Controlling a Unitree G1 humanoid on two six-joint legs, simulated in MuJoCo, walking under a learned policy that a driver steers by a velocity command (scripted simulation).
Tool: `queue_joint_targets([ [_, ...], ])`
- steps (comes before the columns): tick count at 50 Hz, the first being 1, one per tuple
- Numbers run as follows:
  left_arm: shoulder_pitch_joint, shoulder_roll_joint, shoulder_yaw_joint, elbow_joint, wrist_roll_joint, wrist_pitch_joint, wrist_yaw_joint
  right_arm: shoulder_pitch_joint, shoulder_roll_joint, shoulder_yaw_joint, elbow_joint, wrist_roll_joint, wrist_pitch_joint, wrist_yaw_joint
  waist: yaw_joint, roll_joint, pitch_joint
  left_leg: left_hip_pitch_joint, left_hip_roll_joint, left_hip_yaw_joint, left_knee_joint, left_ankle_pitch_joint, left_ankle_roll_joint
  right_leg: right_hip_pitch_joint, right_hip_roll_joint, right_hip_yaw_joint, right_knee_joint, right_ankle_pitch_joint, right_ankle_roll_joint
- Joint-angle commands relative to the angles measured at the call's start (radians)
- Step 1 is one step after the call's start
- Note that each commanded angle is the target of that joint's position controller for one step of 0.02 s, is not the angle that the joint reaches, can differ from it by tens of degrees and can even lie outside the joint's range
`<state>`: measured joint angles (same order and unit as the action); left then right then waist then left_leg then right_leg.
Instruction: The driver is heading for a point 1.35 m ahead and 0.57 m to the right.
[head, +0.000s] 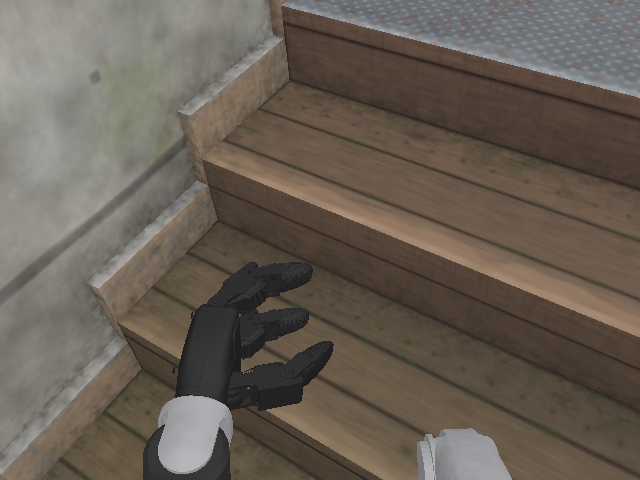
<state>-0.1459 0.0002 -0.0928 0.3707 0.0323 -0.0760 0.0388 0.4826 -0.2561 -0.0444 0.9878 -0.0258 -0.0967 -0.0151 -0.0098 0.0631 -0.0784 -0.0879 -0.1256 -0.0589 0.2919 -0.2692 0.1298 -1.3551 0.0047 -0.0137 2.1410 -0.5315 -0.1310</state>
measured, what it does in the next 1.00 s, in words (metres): climbs, turning right: right foot 0.17 m higher, then left foot 0.17 m higher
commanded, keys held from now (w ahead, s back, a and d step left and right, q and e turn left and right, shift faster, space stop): w+e+shift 0.82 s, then w+shift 0.02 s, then w+q+shift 0.16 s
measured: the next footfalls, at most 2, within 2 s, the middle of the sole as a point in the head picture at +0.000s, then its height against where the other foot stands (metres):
right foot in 0.14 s outside the picture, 0.17 m higher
left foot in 0.46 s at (385, 366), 0.17 m higher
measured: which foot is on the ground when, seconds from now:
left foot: down 0.00-0.12, up 0.14-0.44, down 0.46-0.86, up 0.88-1.00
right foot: up 0.00-0.12, down 0.14-0.46, up 0.48-0.84, down 0.86-1.00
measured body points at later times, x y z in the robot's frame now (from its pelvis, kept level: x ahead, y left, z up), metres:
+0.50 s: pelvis +0.41 -0.11 +0.22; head +0.45 -0.13 +0.67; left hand +0.44 +0.15 +0.09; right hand +0.63 -0.34 +0.20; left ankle +0.55 -0.05 -0.41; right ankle +0.21 -0.11 -0.46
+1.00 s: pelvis +0.75 -0.35 +0.45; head +0.75 -0.33 +0.90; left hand +0.97 -0.20 +0.32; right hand +0.72 -0.64 +0.39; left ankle +0.78 -0.18 +0.05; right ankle +0.69 -0.37 -0.23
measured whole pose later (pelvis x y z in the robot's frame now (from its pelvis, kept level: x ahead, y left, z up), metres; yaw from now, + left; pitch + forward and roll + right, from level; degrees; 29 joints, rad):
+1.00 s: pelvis +0.75 -0.35 +0.45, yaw -42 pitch +3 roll -2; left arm 0.33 0.23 0.06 0.86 0.04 -0.04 -0.01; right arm 0.20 -0.17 -0.05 0.61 -0.04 -0.12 0.02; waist -0.04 0.02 -0.10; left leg -0.82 -0.04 -0.14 2.19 -0.21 0.12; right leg -0.46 0.17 -0.02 0.90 -0.51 -0.12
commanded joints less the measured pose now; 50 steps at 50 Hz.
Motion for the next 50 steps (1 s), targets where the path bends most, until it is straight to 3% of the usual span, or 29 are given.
queue_joint_targets([
  [1,0.053,0.114,0.025,-0.010,0.012,0.017,0.003,-0.134,-0.055,0.009,-0.093,0.032,-0.036,-0.001,0.097,-0.205,0.019,-0.417,0.205,0.064,-0.304,0.924,0.017,0.642,-0.020,-0.175,-0.447,0.116,-0.003],
  [3,0.227,0.176,0.059,0.085,-0.028,0.030,-0.006,-0.161,-0.263,-0.055,-0.139,0.077,-0.061,-0.019,0.166,-0.007,-0.282,-0.265,0.260,0.112,-0.086,1.821,0.048,1.085,0.091,-0.227,-0.657,0.215,0.011],
  [5,0.320,0.279,0.102,0.125,-0.038,0.031,-0.005,-0.165,-0.297,-0.091,-0.181,0.045,-0.080,-0.008,0.199,0.088,-0.310,0.023,0.335,0.075,0.366,2.189,-0.001,1.022,0.117,-0.209,-0.972,0.068,-0.003],
  [6,0.464,0.323,0.129,0.160,-0.042,0.018,-0.013,-0.255,-0.267,-0.101,-0.221,0.054,-0.081,0.008,0.305,0.065,-0.311,0.011,0.265,0.076,0.787,1.909,-0.028,1.115,0.086,-0.013,-1.346,0.149,-0.079],
  [7,0.461,0.373,0.164,0.266,-0.045,0.018,-0.033,-0.317,-0.093,-0.065,-0.286,-0.011,-0.087,0.032,0.219,-0.188,-0.191,-0.358,0.080,0.056,1.193,0.333,-0.052,1.253,0.057,0.211,-1.542,0.312,-0.126],
  [8,0.362,0.374,0.165,0.269,-0.018,0.024,-0.041,-0.114,0.103,-0.008,-0.366,-0.058,-0.093,0.039,-0.019,-0.311,-0.204,-0.738,0.018,-0.064,1.646,0.097,-0.094,1.426,-0.143,0.583,-1.504,1.173,-0.205],
  [9,0.418,0.369,0.174,0.289,-0.012,0.040,-0.030,-0.182,0.061,0.003,-0.429,-0.048,-0.083,0.043,0.035,-0.202,-0.292,-0.935,-0.001,-0.045,1.926,0.074,-0.094,1.486,-0.220,0.857,-1.716,0.634,-0.268],
  [11,0.461,0.296,0.161,0.383,-0.010,0.016,-0.029,-0.406,0.136,0.050,-0.532,-0.087,-0.064,0.036,0.005,0.008,0.103,-1.227,0.065,-0.011,2.071,0.004,-0.065,1.246,-0.133,0.631,-1.769,0.215,-0.191],
  [14,0.444,0.217,0.124,0.460,-0.014,-0.026,-0.051,-0.445,0.165,0.095,-0.558,-0.045,0.007,0.001,-0.090,0.036,0.250,-1.072,0.116,0.073,1.807,0.000,-0.040,0.817,0.008,0.249,-1.824,0.471,-0.026],
  [17,0.624,0.268,0.132,0.549,-0.017,-0.063,-0.046,-0.658,0.168,0.121,-0.673,-0.047,0.027,-0.018,-0.012,-0.117,0.231,-1.148,0.140,0.188,1.737,-0.237,-0.057,0.898,-0.020,0.301,-1.945,0.862,-0.053],
  [19,0.640,0.326,0.162,0.540,-0.072,-0.030,-0.013,-0.689,0.131,0.137,-0.707,-0.033,0.020,-0.022,-0.005,-0.036,0.099,-0.674,0.126,0.246,1.148,-0.227,-0.047,0.827,-0.009,0.231,-2.126,1.019,-0.070],
  [20,0.648,0.340,0.169,0.496,-0.085,-0.028,0.005,-0.610,0.096,0.120,-0.654,-0.005,0.019,-0.024,-0.018,0.027,-0.036,-0.290,0.009,0.340,0.979,-0.212,-0.077,0.757,0.026,0.239,-2.047,1.507,-0.055],
  [21,0.626,0.430,0.197,0.463,-0.081,-0.056,0.015,-0.444,0.094,0.094,-0.663,0.036,0.021,-0.038,-0.134,-0.144,-0.217,-0.021,0.025,0.213,0.956,-0.126,-0.056,0.829,-0.076,0.330,-1.891,1.994,-0.069],
  [22,0.515,0.578,0.248,0.419,-0.066,-0.086,0.003,-0.224,-0.033,0.034,-0.620,0.039,0.041,-0.050,-0.276,-0.233,-0.399,0.023,0.044,0.095,0.823,-0.180,-0.038,1.055,-0.144,0.364,-1.656,2.180,-0.074],
  [23,0.404,0.556,0.265,0.388,-0.065,-0.119,-0.024,-0.042,-0.122,-0.019,-0.533,0.017,0.041,-0.048,-0.367,-0.143,-0.512,0.150,0.089,-0.016,0.660,-0.238,-0.006,1.112,-0.113,0.338,-1.350,2.148,-0.050],
  [24,0.342,0.381,0.235,0.325,-0.078,-0.137,-0.073,-0.023,-0.217,-0.050,-0.474,-0.008,0.021,-0.048,-0.308,0.223,-0.514,0.256,0.337,-0.456,0.326,-0.325,0.127,0.863,0.113,0.255,-0.840,1.219,-0.006],
  [25,0.364,0.324,0.218,0.276,-0.024,-0.143,-0.089,-0.187,-0.223,-0.068,-0.488,-0.014,0.025,-0.055,-0.207,0.368,-0.531,0.210,0.497,-0.893,0.057,-0.223,0.226,0.677,0.191,0.231,-0.315,0.499,0.037],
  [27,0.303,0.186,0.177,0.203,0.044,-0.091,-0.081,-0.285,0.016,-0.014,-0.351,0.002,0.007,-0.040,-0.047,-0.057,-0.175,0.004,0.461,-0.632,0.136,-0.573,0.175,0.391,0.068,0.168,-0.051,0.494,-0.016],
  [30,0.259,0.010,0.091,0.147,0.015,-0.013,-0.067,-0.118,0.136,0.010,-0.096,-0.035,-0.040,-0.003,0.032,-0.114,0.084,-0.076,0.427,-0.202,0.068,-0.172,0.035,0.066,0.016,0.147,0.294,0.226,-0.081],
  [33,0.106,0.035,0.083,0.069,-0.046,0.045,-0.037,-0.156,0.121,0.017,-0.020,-0.039,-0.067,0.019,0.089,-0.036,0.233,-0.246,0.449,0.089,-0.142,-0.025,-0.037,0.007,0.012,0.137,0.238,0.055,-0.069],
  [36,-0.094,0.035,0.059,-0.036,-0.031,0.074,-0.004,-0.210,0.084,0.034,0.027,-0.012,-0.062,0.034,0.164,-0.080,0.327,-0.444,0.317,0.379,-0.284,0.228,-0.112,0.134,0.012,0.022,-0.150,0.078,-0.079],
  [38,0.089,0.148,0.081,0.049,-0.030,0.102,-0.031,-0.203,-0.058,0.008,-0.044,0.058,-0.047,-0.006,0.210,-0.097,0.128,-0.637,0.239,0.444,-0.386,0.576,-0.021,0.808,0.072,-0.163,-0.584,0.325,-0.053],
  [40,0.315,0.247,0.132,0.127,-0.004,0.123,-0.036,-0.175,-0.309,-0.049,-0.124,0.094,-0.072,-0.043,0.268,0.053,-0.132,-0.188,0.363,0.396,-0.096,1.770,0.034,0.925,0.121,-0.254,-0.620,0.174,-0.042],
  [42,0.597,0.360,0.180,0.188,-0.026,0.090,-0.048,-0.291,-0.367,-0.101,-0.234,0.106,-0.060,-0.006,0.349,0.083,-0.355,0.033,0.403,0.283,0.453,1.948,0.038,1.164,0.182,-0.125,-1.000,0.073,-0.035],
  [43,0.464,0.400,0.206,0.170,-0.038,0.074,-0.052,-0.233,-0.276,-0.099,-0.257,0.089,-0.064,0.031,0.258,0.051,-0.316,-0.004,0.327,0.205,0.793,1.444,0.003,1.171,0.228,0.059,-1.339,0.050,-0.045],
  [44,0.350,0.466,0.233,0.223,-0.051,0.067,-0.056,-0.234,-0.087,-0.066,-0.329,0.030,-0.066,0.075,0.125,-0.350,-0.220,-0.540,0.080,0.146,1.342,0.182,-0.089,1.330,0.021,0.570,-1.582,0.424,-0.159],
  [45,0.336,0.447,0.223,0.218,-0.022,0.081,-0.039,-0.194,-0.007,-0.040,-0.398,-0.029,-0.076,0.079,0.063,-0.188,-0.336,-0.742,0.059,-0.057,1.764,0.124,-0.090,1.403,-0.128,0.869,-1.715,0.390,-0.222],
  [48,0.572,0.333,0.190,0.477,0.012,-0.003,-0.054,-0.473,0.238,0.071,-0.561,-0.052,-0.055,0.035,0.055,-0.042,0.050,-1.186,0.066,-0.139,2.115,0.001,0.019,1.212,-0.142,0.628,-1.730,0.169,-0.120],
  [50,0.551,0.221,0.150,0.516,0.018,-0.026,-0.059,-0.379,0.198,0.072,-0.514,-0.008,-0.015,0.026,-0.008,-0.030,0.165,-1.260,0.060,-0.128,2.085,-0.066,0.035,1.102,-0.175,0.404,-1.763,0.251,-0.064],
])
